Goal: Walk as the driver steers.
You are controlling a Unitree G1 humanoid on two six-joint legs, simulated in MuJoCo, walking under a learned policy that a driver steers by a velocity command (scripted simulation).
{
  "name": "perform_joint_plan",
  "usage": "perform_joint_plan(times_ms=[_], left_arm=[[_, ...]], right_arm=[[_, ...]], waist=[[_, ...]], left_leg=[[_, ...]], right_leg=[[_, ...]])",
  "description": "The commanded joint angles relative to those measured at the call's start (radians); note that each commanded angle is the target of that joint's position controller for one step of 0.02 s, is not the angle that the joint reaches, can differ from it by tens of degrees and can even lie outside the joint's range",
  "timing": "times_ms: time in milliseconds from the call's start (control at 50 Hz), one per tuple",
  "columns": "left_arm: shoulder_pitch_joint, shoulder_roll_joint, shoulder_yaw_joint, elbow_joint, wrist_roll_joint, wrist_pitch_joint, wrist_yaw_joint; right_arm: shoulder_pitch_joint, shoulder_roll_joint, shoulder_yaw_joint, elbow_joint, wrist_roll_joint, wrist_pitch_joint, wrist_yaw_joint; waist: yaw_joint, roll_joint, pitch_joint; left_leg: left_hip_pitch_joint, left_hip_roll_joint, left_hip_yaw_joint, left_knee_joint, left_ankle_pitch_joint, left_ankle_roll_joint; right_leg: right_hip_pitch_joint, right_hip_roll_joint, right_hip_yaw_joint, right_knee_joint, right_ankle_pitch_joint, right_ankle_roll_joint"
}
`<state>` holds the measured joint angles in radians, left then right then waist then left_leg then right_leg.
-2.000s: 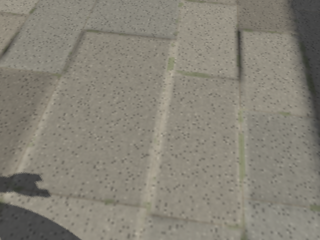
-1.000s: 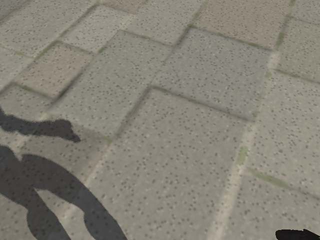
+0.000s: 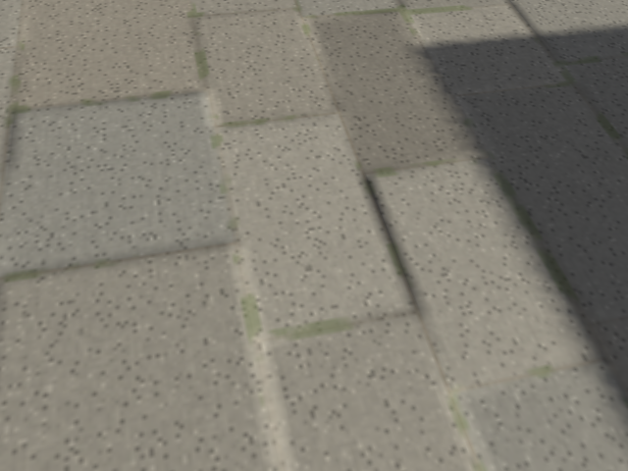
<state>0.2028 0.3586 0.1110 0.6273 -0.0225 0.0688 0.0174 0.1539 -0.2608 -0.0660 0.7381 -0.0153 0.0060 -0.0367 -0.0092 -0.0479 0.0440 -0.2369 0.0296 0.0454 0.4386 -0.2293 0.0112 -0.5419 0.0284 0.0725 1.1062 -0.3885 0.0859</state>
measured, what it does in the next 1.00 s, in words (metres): walks ahead: right foot, then left foot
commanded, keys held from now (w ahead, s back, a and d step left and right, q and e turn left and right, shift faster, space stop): e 0.04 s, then w+e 0.02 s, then w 0.82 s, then w+q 0.12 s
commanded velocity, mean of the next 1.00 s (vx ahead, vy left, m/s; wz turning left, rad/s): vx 0.36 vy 0.00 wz -0.16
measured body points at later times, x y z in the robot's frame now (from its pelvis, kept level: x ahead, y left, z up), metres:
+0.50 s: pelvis +0.09 -0.06 +0.00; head +0.11 -0.09 +0.45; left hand +0.17 +0.21 -0.10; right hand +0.22 -0.35 -0.11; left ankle +0.26 +0.09 -0.68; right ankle -0.02 -0.14 -0.74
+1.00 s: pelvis +0.37 -0.04 +0.00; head +0.40 -0.04 +0.45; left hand +0.58 +0.19 -0.09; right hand +0.37 -0.33 -0.12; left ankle +0.36 +0.04 -0.74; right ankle +0.49 -0.25 -0.67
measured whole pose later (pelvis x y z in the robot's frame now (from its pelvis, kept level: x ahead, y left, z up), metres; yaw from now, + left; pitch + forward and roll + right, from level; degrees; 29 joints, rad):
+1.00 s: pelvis +0.37 -0.04 +0.00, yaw -7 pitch +1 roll +1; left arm 0.17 0.30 0.05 0.69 0.00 -0.07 0.01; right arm 0.34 -0.27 -0.05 0.85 0.01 -0.09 0.02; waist -0.06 -0.04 0.02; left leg -0.11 -0.08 0.03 0.26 -0.17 0.07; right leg -0.68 -0.13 0.06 0.87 -0.09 0.03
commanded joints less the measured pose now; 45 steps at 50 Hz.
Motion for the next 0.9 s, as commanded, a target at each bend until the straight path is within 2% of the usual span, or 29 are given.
perform_joint_plan(times_ms=[20, 40, 80, 120, 160, 180, 200, 220, 240, 260, 280, 300, 340, 420, 520, 600, 640, 660, 680, 700, 720, 740, 760, 780, 800, 820, 840, 880, 900], left_arm=[[-0.088, 0.034, -0.002, -0.117, 0.001, -0.016, -0.009], [-0.093, 0.026, -0.007, -0.124, 0.004, -0.017, -0.014], [-0.091, 0.022, -0.015, -0.128, 0.003, -0.016, -0.022], [-0.076, 0.028, -0.014, -0.125, 0.001, -0.018, -0.028], [0.005, 0.022, -0.013, -0.088, 0.001, -0.029, -0.034], [0.077, 0.021, -0.010, -0.048, 0.001, -0.035, -0.033], [0.165, 0.033, -0.005, -0.014, -0.001, -0.041, -0.027], [0.266, 0.114, 0.008, -0.002, 0.009, -0.050, -0.013], [0.248, 0.210, 0.025, -0.025, 0.023, -0.074, -0.022], [0.222, 0.146, 0.010, -0.029, 0.020, -0.099, -0.028], [0.183, 0.100, -0.007, -0.019, 0.019, -0.116, -0.027], [0.152, 0.079, -0.016, -0.022, 0.018, -0.124, -0.026], [0.124, 0.061, -0.026, -0.023, 0.021, -0.129, -0.017], [0.157, 0.059, -0.024, 0.004, 0.021, -0.137, -0.008], [0.221, 0.088, -0.014, 0.058, 0.013, -0.137, -0.005], [0.243, 0.101, -0.007, 0.097, -0.001, -0.130, -0.002], [0.232, 0.116, -0.002, 0.106, 0.001, -0.124, 0.002], [0.225, 0.127, 0.000, 0.108, 0.004, -0.119, 0.004], [0.217, 0.119, -0.006, 0.111, 0.007, -0.111, 0.007], [0.231, 0.089, -0.022, 0.102, 0.020, -0.110, 0.011], [0.360, -0.041, -0.058, 0.076, 0.019, -0.126, 0.001], [0.303, 0.011, -0.053, 0.090, 0.002, -0.151, -0.003], [0.196, 0.076, -0.032, 0.059, -0.030, -0.162, -0.012], [0.132, 0.078, -0.038, 0.043, -0.027, -0.170, -0.013], [0.098, 0.068, -0.037, 0.040, -0.007, -0.172, -0.011], [0.115, 0.061, -0.032, 0.049, 0.002, -0.163, -0.010], [0.146, 0.043, -0.035, 0.062, 0.002, -0.151, -0.011], [0.163, 0.011, -0.041, 0.072, 0.008, -0.130, -0.007], [0.128, 0.009, -0.042, 0.059, 0.016, -0.127, -0.003]], right_arm=[[-0.005, -0.187, -0.048, -0.064, 0.001, 0.000, -0.009], [-0.009, -0.202, -0.053, -0.066, 0.004, 0.002, -0.005], [0.008, -0.228, -0.063, -0.063, 0.016, 0.003, 0.006], [0.020, -0.237, -0.064, -0.054, 0.033, -0.004, 0.021], [-0.003, -0.229, -0.056, -0.045, 0.052, -0.012, 0.035], [-0.001, -0.198, -0.045, -0.035, 0.054, -0.018, 0.042], [0.006, -0.130, -0.022, -0.024, 0.040, -0.028, 0.051], [-0.030, -0.032, 0.015, -0.057, -0.005, -0.042, 0.066], [-0.075, -0.105, -0.010, -0.104, 0.019, -0.058, 0.061], [-0.123, -0.183, -0.031, -0.106, 0.044, -0.069, 0.059], [-0.109, -0.194, -0.037, -0.097, 0.052, -0.074, 0.064], [-0.086, -0.182, -0.037, -0.068, 0.041, -0.078, 0.064], [-0.065, -0.167, -0.037, -0.049, 0.026, -0.086, 0.067], [-0.086, -0.113, -0.017, -0.041, 0.025, -0.087, 0.071], [-0.213, -0.083, 0.005, -0.082, 0.036, -0.094, 0.089], [-0.247, -0.097, 0.008, -0.108, 0.038, -0.106, 0.109], [-0.201, -0.123, -0.001, -0.101, 0.034, -0.109, 0.109], [-0.135, -0.148, -0.013, -0.087, 0.031, -0.107, 0.102], [0.010, -0.185, -0.035, -0.048, 0.030, -0.104, 0.090], [0.185, -0.230, -0.049, -0.012, 0.027, -0.099, 0.078], [0.294, -0.327, -0.070, 0.010, 0.008, -0.096, 0.074], [0.292, -0.241, -0.045, 0.016, 0.023, -0.101, 0.079], [0.210, -0.201, -0.031, 0.013, 0.029, -0.099, 0.073], [0.143, -0.177, -0.023, 0.002, 0.027, -0.094, 0.068], [0.092, -0.156, -0.017, -0.002, 0.017, -0.093, 0.067], [0.059, -0.130, -0.008, -0.009, 0.003, -0.099, 0.068], [0.041, -0.123, -0.007, -0.009, 0.001, -0.103, 0.069], [0.041, -0.130, -0.009, 0.006, 0.012, -0.118, 0.069], [0.049, -0.140, -0.011, 0.013, 0.017, -0.121, 0.067]], waist=[[-0.040, 0.218, -0.092], [-0.043, 0.224, -0.101], [-0.056, 0.227, -0.116], [-0.051, 0.237, -0.094], [0.004, 0.211, -0.077], [0.036, 0.182, -0.085], [0.069, 0.110, -0.121], [0.091, -0.165, -0.163], [0.097, -0.224, -0.101], [0.112, -0.132, -0.034], [0.084, -0.132, 0.025], [0.067, -0.106, 0.038], [0.042, -0.093, 0.043], [0.046, -0.042, 0.013], [0.091, -0.046, 0.065], [0.077, -0.048, 0.089], [0.043, -0.068, 0.046], [0.006, -0.087, -0.015], [-0.072, -0.078, -0.114], [-0.144, -0.040, -0.250], [-0.086, 0.247, -0.423], [-0.118, 0.278, -0.466], [-0.104, 0.229, -0.271], [-0.077, 0.140, -0.169], [-0.044, 0.094, -0.098], [-0.006, 0.112, -0.075], [0.016, 0.133, -0.073], [0.037, 0.134, -0.052], [0.035, 0.125, -0.027]], left_leg=[[0.208, 0.244, -0.154, -0.118, 0.330, 0.209], [0.201, 0.253, -0.137, -0.114, 0.345, 0.210], [0.148, 0.260, -0.123, -0.150, 0.149, 0.207], [0.093, 0.264, -0.138, -0.178, -0.056, 0.202], [0.019, 0.253, -0.121, -0.150, -0.148, 0.177], [-0.050, 0.228, -0.088, -0.094, -0.161, 0.150], [-0.153, 0.181, -0.026, 0.032, -0.196, 0.096], [-0.365, 0.079, 0.085, 0.412, -0.370, -0.002], [-0.598, -0.004, 0.009, 0.587, -0.420, -0.025], [-0.634, 0.048, -0.062, 0.676, -0.343, -0.015], [-0.659, 0.072, -0.076, 0.671, -0.224, 0.002], [-0.642, 0.087, -0.079, 0.655, -0.137, 0.007], [-0.593, 0.092, -0.075, 0.602, 0.007, -0.006], [-0.549, 0.070, -0.053, 0.437, 0.179, -0.044], [-0.470, 0.036, -0.031, 0.198, 0.295, -0.042], [-0.442, 0.022, -0.036, 0.102, 0.242, 0.010], [-0.347, -0.010, -0.013, 0.082, 0.180, 0.042], [-0.239, -0.046, 0.017, 0.085, 0.150, 0.065], [-0.034, -0.078, 0.045, 0.070, 0.160, 0.098], [0.288, 0.026, -0.065, 0.122, 0.168, 0.149], [0.658, 0.310, -0.587, 0.048, -0.101, 0.321], [0.654, 0.346, -0.837, -0.139, -0.238, 0.327], [0.519, 0.323, -0.683, -0.163, -0.274, 0.275], [0.363, 0.287, -0.551, -0.178, -0.203, 0.244], [0.221, 0.250, -0.461, -0.203, -0.112, 0.231], [0.127, 0.211, -0.392, -0.232, -0.037, 0.221], [0.071, 0.195, -0.355, -0.262, -0.005, 0.228], [0.006, 0.185, -0.283, -0.307, 0.062, 0.248], [-0.017, 0.176, -0.263, -0.325, 0.086, 0.254]], right_leg=[[-0.078, -0.050, -0.037, -0.122, -0.005, 0.021], [-0.036, -0.060, -0.054, -0.176, -0.017, 0.017], [0.064, -0.060, -0.099, -0.279, -0.029, -0.007], [0.142, -0.041, -0.128, -0.382, -0.039, -0.043], [0.292, -0.021, -0.153, -0.582, 0.063, -0.098], [0.429, 0.003, -0.167, -0.669, 0.106, -0.123], [0.601, -0.031, -0.096, -0.704, 0.104, -0.144], [0.758, -0.278, 0.242, -0.760, 0.201, -0.208], [0.671, -0.442, 0.562, -0.870, -0.014, -0.393], [0.623, -0.414, 0.529, -0.910, -0.121, -0.406], [0.593, -0.366, 0.438, -0.924, -0.156, -0.370], [0.573, -0.318, 0.361, -0.935, -0.112, -0.334], [0.546, -0.269, 0.250, -0.962, 0.097, -0.300], [0.551, -0.227, 0.107, -0.973, 0.319, -0.284], [0.520, -0.237, 0.049, -0.990, 0.333, -0.281], [0.590, -0.285, 0.049, -0.950, 0.415, -0.269], [0.629, -0.289, 0.038, -0.876, 0.633, -0.248], [0.641, -0.277, 0.023, -0.784, 0.844, -0.235], [0.604, -0.232, -0.018, -0.603, 0.994, -0.208], [0.413, -0.195, -0.031, -0.349, 0.837, -0.175], [0.011, -0.008, -0.044, 0.086, 0.216, -0.094], [-0.096, 0.037, 0.105, 0.215, -0.172, -0.101], [-0.201, -0.029, 0.083, 0.264, -0.128, -0.110], [-0.188, -0.087, 0.042, 0.217, -0.040, -0.122], [-0.158, -0.126, 0.020, 0.149, 0.027, -0.122], [-0.093, -0.159, 0.026, 0.103, 0.078, -0.123], [-0.047, -0.168, 0.025, 0.084, 0.104, -0.117], [-0.033, -0.180, 0.008, 0.034, 0.125, -0.095], [-0.055, -0.184, 0.001, -0.011, 0.156, -0.081]])
Keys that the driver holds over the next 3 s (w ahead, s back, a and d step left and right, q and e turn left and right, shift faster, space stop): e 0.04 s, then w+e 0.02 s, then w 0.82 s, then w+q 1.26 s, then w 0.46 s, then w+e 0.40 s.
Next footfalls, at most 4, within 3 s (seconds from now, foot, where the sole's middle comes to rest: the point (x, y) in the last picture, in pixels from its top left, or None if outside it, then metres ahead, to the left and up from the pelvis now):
0.20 right None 0.02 -0.15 -0.78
0.70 left None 0.40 0.04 -0.78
1.20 right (408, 381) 0.66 -0.23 -0.78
1.70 left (277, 291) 0.89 0.07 -0.78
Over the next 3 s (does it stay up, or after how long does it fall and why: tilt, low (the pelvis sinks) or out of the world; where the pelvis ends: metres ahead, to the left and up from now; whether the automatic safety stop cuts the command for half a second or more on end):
stays up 1.34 0.31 0.00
